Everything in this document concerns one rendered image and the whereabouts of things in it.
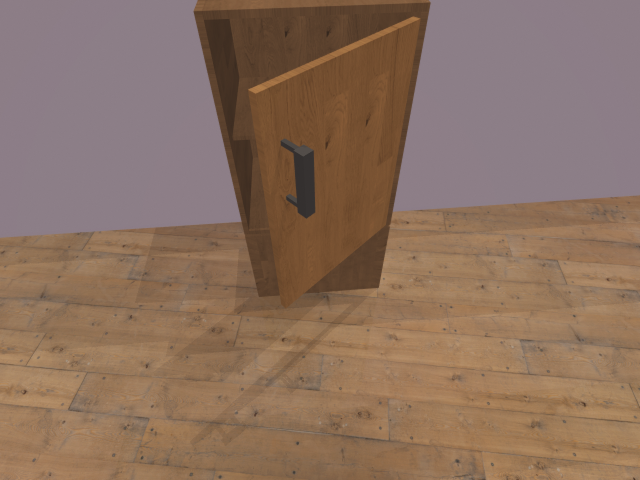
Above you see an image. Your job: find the cupboard door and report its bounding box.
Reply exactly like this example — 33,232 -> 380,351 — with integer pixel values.
248,16 -> 421,308

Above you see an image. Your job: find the handle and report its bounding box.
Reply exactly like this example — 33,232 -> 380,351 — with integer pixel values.
281,139 -> 315,219

